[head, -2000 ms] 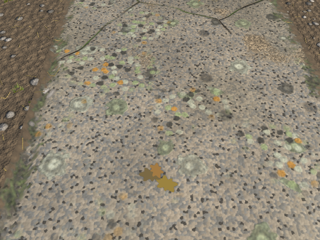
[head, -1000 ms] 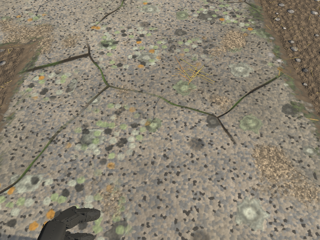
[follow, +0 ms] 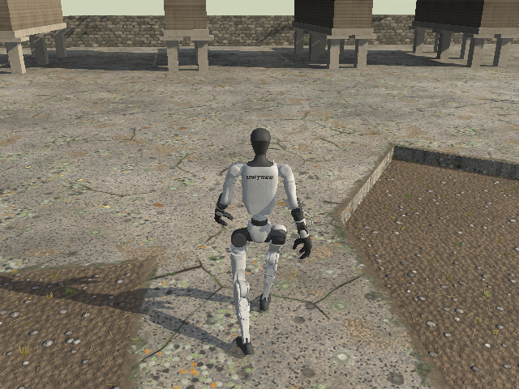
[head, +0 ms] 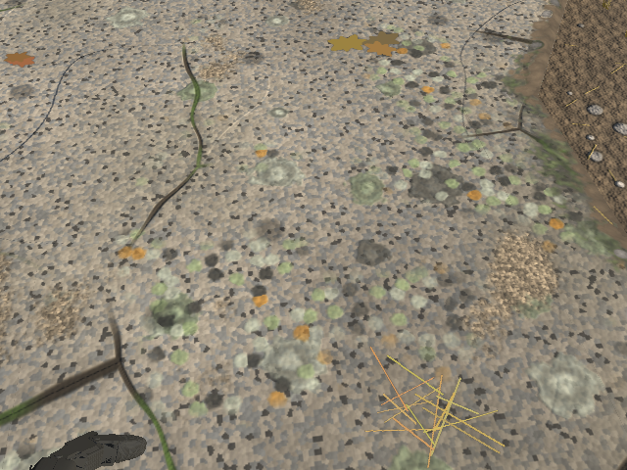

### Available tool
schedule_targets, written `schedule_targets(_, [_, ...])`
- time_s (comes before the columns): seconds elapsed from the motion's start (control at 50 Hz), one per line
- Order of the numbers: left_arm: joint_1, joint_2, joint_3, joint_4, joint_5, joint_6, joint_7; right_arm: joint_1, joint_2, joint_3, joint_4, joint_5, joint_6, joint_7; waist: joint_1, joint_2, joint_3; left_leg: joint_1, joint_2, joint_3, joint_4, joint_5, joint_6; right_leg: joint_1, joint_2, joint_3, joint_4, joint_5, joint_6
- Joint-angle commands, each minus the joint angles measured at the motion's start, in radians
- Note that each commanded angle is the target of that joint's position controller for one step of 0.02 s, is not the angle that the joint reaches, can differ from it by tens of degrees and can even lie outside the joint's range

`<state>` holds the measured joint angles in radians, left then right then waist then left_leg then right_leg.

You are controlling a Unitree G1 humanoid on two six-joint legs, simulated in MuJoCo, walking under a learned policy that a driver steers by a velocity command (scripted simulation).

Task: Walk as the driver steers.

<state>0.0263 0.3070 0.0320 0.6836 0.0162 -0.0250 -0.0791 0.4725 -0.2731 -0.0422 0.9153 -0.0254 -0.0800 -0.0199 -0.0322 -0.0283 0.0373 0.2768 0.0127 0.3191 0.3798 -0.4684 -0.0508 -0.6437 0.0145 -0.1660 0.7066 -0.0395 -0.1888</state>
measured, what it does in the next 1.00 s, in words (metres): walks ahead, turning left: right foot, then left foot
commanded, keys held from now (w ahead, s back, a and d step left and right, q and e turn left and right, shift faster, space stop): w+e+shift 0.12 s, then w+q+shift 0.76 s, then w+shift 0.12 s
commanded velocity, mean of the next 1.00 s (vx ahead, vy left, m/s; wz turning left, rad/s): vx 1.00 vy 0.00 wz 0.29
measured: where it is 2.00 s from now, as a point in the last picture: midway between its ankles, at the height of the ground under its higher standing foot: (226, 66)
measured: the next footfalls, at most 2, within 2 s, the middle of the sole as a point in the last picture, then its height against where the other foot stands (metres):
right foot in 0.02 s outside the picture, level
left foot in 0.48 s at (307, 375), level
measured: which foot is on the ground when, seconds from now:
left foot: down 0.00-0.02, up 0.04-0.46, down 0.48-0.92, up 0.94-1.00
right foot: up 0.00-0.00, down 0.02-0.46, up 0.48-0.88, down 0.90-1.00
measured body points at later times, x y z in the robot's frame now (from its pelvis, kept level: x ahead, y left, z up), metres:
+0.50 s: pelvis +0.49 +0.00 +0.00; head +0.52 +0.00 +0.45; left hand +0.52 +0.29 -0.12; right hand +0.64 -0.27 -0.09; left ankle +0.64 +0.03 -0.71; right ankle +0.20 -0.03 -0.65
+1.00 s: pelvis +0.98 -0.01 +0.02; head +1.01 +0.00 +0.47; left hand +1.09 +0.29 -0.06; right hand +1.10 -0.29 -0.10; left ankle +0.75 +0.03 -0.59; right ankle +1.08 -0.12 -0.70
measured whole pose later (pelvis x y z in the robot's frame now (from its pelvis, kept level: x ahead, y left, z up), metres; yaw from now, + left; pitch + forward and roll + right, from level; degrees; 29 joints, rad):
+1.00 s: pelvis +0.98 -0.01 +0.02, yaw +20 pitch +3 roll -2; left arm 0.11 0.28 0.01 0.65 0.06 -0.09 0.01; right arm 0.37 -0.35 -0.07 0.84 -0.01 -0.06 0.01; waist -0.06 0.03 0.02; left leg -0.24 -0.10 -0.12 1.22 -0.36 0.12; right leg -0.44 0.00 -0.01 0.60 -0.21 0.01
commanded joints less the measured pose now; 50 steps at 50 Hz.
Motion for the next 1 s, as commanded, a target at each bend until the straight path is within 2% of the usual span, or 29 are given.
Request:
schedule_targets(0.02, [0.558, 0.191, 0.091, 0.128, -0.005, 0.011, 0.05, -0.19, -0.217, -0.052, -0.128, -0.016, 0.017, 0.001, 0.315, 0.02, -0.183, -0.499, 0.128, -0.073, 0.863, 0.857, 0.078, 0.783, 0.066, 0.122, -0.052, -0.18, -0.085])
schedule_targets(0.04, [0.459, 0.28, 0.107, 0.117, -0.01, 0.024, 0.06, -0.163, -0.051, -0.008, -0.19, -0.035, 0.003, 0.015, 0.163, -0.237, -0.106, -0.875, -0.043, -0.135, 1.258, -0.039, 0.038, 0.869, -0.099, 0.456, -0.037, 0.028, -0.154])
schedule_targets(0.06, [0.425, 0.346, 0.123, 0.065, 0.006, 0.033, 0.06, -0.152, -0.084, 0.002, -0.302, -0.007, -0.023, 0.017, 0.134, -0.234, -0.328, -1.118, -0.068, -0.361, 1.355, -0.033, 0.03, 1.072, -0.241, 0.933, -0.314, -0.27, -0.33])
schedule_targets(0.08, [0.404, 0.286, 0.118, 0.049, 0.006, 0.031, 0.07, -0.237, -0.136, 0.003, -0.302, -0.016, -0.048, 0.016, 0.147, -0.037, -0.224, -1.181, -0.001, -0.414, 1.267, 0.052, 0.04, 0.979, -0.271, 1.017, -0.469, -0.426, -0.283])
schedule_targets(0.1, [0.377, 0.227, 0.104, 0.066, 0.003, 0.023, 0.076, -0.267, -0.147, 0.004, -0.295, -0.015, -0.056, 0.016, 0.1, 0.079, -0.091, -1.142, 0.039, -0.415, 1.145, 0.117, 0.041, 0.805, -0.242, 0.942, -0.488, -0.388, -0.231])
schedule_targets(0.12, [0.356, 0.203, 0.095, 0.077, -0.003, 0.009, 0.079, -0.284, -0.129, 0.01, -0.295, -0.029, -0.048, 0.013, 0.054, 0.121, -0.032, -1.074, 0.068, -0.415, 1.064, 0.112, 0.03, 0.655, -0.198, 0.85, -0.479, -0.267, -0.206])
schedule_targets(0.18, [0.308, 0.106, 0.053, 0.082, -0.006, -0.045, 0.084, -0.21, -0.083, 0.028, -0.258, -0.044, 0.02, 0.025, -0.032, 0.139, 0.009, -0.871, 0.148, -0.374, 0.845, 0.122, 0.001, 0.349, -0.119, 0.579, -0.518, -0.12, -0.152])
schedule_targets(0.26, [0.377, 0.111, 0.056, 0.108, -0.015, -0.09, 0.056, -0.428, -0.036, 0.049, -0.323, -0.002, 0.025, 0.052, 0.066, 0.057, 0.077, -0.86, 0.151, -0.277, 0.453, 0.494, 0.058, 0.359, -0.026, 0.324, -0.604, 0.16, -0.037])
schedule_targets(0.3, [0.431, 0.11, 0.052, 0.127, -0.023, -0.103, 0.053, -0.5, -0.024, 0.051, -0.332, 0.014, 0.019, 0.063, 0.115, 0.048, 0.076, -0.819, 0.111, -0.224, 0.301, 0.659, 0.104, 0.442, -0.046, 0.271, -0.671, 0.262, 0.014])
schedule_targets(0.38, [0.438, 0.15, 0.05, 0.155, 0.001, -0.108, 0.079, -0.492, -0.073, 0.029, -0.307, 0.02, 0.011, 0.068, 0.095, -0.004, 0.035, -0.805, -0.004, -0.197, 0.175, 0.658, 0.168, 0.742, -0.111, 0.142, -0.633, 0.701, 0.084])
schedule_targets(0.42, [0.419, 0.184, 0.056, 0.153, 0.024, -0.09, 0.105, -0.4, -0.12, 0.009, -0.274, 0.014, 0.016, 0.065, 0.028, -0.077, -0.051, -0.722, -0.088, -0.167, 0.19, 0.525, 0.189, 0.851, -0.151, 0.107, -0.46, 1.072, 0.125])
schedule_targets(0.44, [0.386, 0.194, 0.06, 0.144, 0.042, -0.074, 0.116, -0.263, -0.153, -0.007, -0.232, 0.014, 0.022, 0.06, -0.045, -0.103, -0.115, -0.614, -0.126, -0.159, 0.214, 0.448, 0.203, 0.861, -0.169, 0.091, -0.282, 1.206, 0.137])
schedule_targets(0.48, [0.25, 0.212, 0.066, 0.103, 0.053, -0.05, 0.129, 0.166, -0.22, -0.051, -0.105, 0.011, 0.036, 0.042, -0.272, -0.056, -0.229, -0.228, -0.088, -0.262, 0.18, 0.291, 0.28, 0.616, -0.126, 0.043, 0.386, 1.048, 0.146])
schedule_targets(0.5, [0.312, 0.04, 0.024, 0.049, 0.029, -0.067, 0.103, 0.153, -0.304, -0.076, -0.088, -0.009, 0.046, 0.034, -0.128, 0.267, -0.236, 0.095, 0.145, -0.687, 0.226, 0.201, 0.432, 0.085, 0.048, 0.091, 0.831, -0.135, 0.198])
schedule_targets(0.52, [0.299, 0.058, 0.008, 0.001, 0.013, -0.093, 0.09, 0.053, -0.286, -0.08, -0.117, 0.009, 0.053, 0.044, -0.093, 0.29, -0.348, 0.186, 0.258, -1.194, -0.037, 0.048, 0.545, -0.161, 0.122, 0.242, 0.973, -0.418, 0.202])
schedule_targets(0.56, [0.18, 0.1, -0.008, -0.027, 0.025, -0.12, 0.084, -0.026, -0.187, -0.066, -0.126, 0.014, 0.046, 0.04, -0.052, -0.027, -0.139, -0.092, 0.223, -1.024, -0.131, 0.066, 0.457, -0.155, -0.02, 0.301, 0.776, -0.254, 0.167])
schedule_targets(0.58, [0.155, 0.088, -0.014, -0.037, 0.035, -0.115, 0.08, -0.037, -0.16, -0.058, -0.115, 0.012, 0.042, 0.035, -0.01, -0.074, -0.055, -0.252, 0.172, -0.925, -0.148, 0.155, 0.415, -0.101, -0.05, 0.282, 0.688, -0.254, 0.17])
schedule_targets(0.64, [0.157, 0.056, -0.035, -0.074, 0.068, -0.054, 0.068, -0.052, -0.157, -0.045, -0.106, 0.021, 0.014, 0.029, 0.072, -0.021, 0.029, -0.524, 0.058, -0.772, -0.199, 0.238, 0.385, -0.01, -0.096, 0.24, 0.506, -0.308, 0.214])
schedule_targets(0.72, [-0.073, 0.026, -0.062, -0.171, 0.038, -0.05, 0.048, -0.042, -0.181, -0.06, -0.119, 0.03, -0.001, 0.034, 0.006, 0.039, 0.098, -0.696, -0.029, -0.675, -0.27, 0.433, 0.334, 0.114, -0.088, 0.153, 0.095, -0.011, 0.248])
schedule_targets(0.8, [-0.15, 0.031, -0.061, -0.198, 0.019, -0.057, 0.054, 0.035, -0.207, -0.078, -0.101, 0.04, 0.003, 0.036, -0.073, 0.082, 0.024, -0.487, -0.005, -0.698, -0.189, 0.739, 0.271, 0.187, -0.031, 0.15, -0.109, 0.162, 0.223])
schedule_targets(0.84, [-0.116, 0.057, -0.05, -0.193, 0.02, -0.064, 0.065, 0.018, -0.219, -0.083, -0.105, 0.037, 0.006, 0.024, -0.049, 0.084, -0.02, -0.403, -0.002, -0.707, -0.082, 0.894, 0.234, 0.287, 0.002, 0.162, -0.208, 0.107, 0.207])
schedule_targets(0.86, [-0.036, 0.097, -0.032, -0.17, 0.018, -0.067, 0.077, 0.008, -0.242, -0.088, -0.109, 0.032, 0.005, 0.022, -0.011, 0.085, -0.09, -0.374, 0.0, -0.71, 0.039, 1.025, 0.21, 0.402, 0.027, 0.167, -0.211, 0.035, 0.195])
schedule_targets(0.88, [0.122, 0.138, -0.011, -0.132, 0.011, -0.072, 0.09, -0.034, -0.279, -0.096, -0.119, 0.026, 0.001, 0.025, 0.084, 0.09, -0.184, -0.394, -0.012, -0.703, 0.231, 1.046, 0.191, 0.579, 0.016, 0.183, -0.214, -0.031, 0.182])
schedule_targets(0.9, [0.348, 0.189, 0.017, -0.077, 0.019, -0.077, 0.109, -0.089, -0.26, -0.091, -0.132, 0.017, -0.011, 0.027, 0.201, 0.081, -0.29, -0.509, -0.038, -0.67, 0.472, 0.93, 0.182, 0.814, -0.069, 0.23, -0.159, -0.138, 0.157])
schedule_targets(0.92, [0.56, 0.247, 0.041, -0.036, 0.048, -0.078, 0.129, -0.101, -0.104, -0.05, -0.16, 0.003, -0.024, 0.022, 0.241, -0.109, -0.419, -0.669, -0.088, -0.577, 0.812, 0.268, 0.194, 1.026, -0.326, 0.481, -0.152, -0.423, 0.131])
schedule_targets(0.94, [0.441, 0.331, 0.063, -0.036, 0.06, -0.07, 0.114, 0.065, -0.042, -0.018, -0.217, 0.061, -0.019, 0.028, 0.087, -0.448, -0.535, -0.94, -0.16, -0.482, 1.047, -0.032, 0.158, 1.138, -0.525, 1.118, -0.392, -0.602, -0.02])
schedule_targets(0.96, [0.334, 0.193, 0.054, -0.061, 0.048, -0.064, 0.102, -0.024, -0.124, -0.021, -0.163, 0.023, 0.0, 0.017, 0.105, -0.204, -0.36, -1.046, -0.056, -0.461, 1.065, 0.09, 0.171, 1.004, -0.441, 1.047, -0.428, -0.746, -0.025])
schedule_targets(0.98, [0.287, 0.101, 0.033, -0.05, 0.038, -0.065, 0.094, -0.131, -0.139, -0.025, -0.17, 0.003, 0.006, 0.028, 0.116, -0.071, -0.215, -1.045, -0.025, -0.441, 1.005, 0.177, 0.162, 0.859, -0.374, 0.833, -0.419, -0.614, -0.006])
schedule_targets(1.0, [0.291, 0.075, 0.028, -0.018, 0.047, -0.067, 0.087, -0.191, -0.125, -0.021, -0.184, -0.006, 0.009, 0.039, 0.106, 0.015, -0.133, -1.023, -0.007, -0.434, 0.964, 0.191, 0.154, 0.743, -0.334, 0.705, -0.428, -0.419, 0.001])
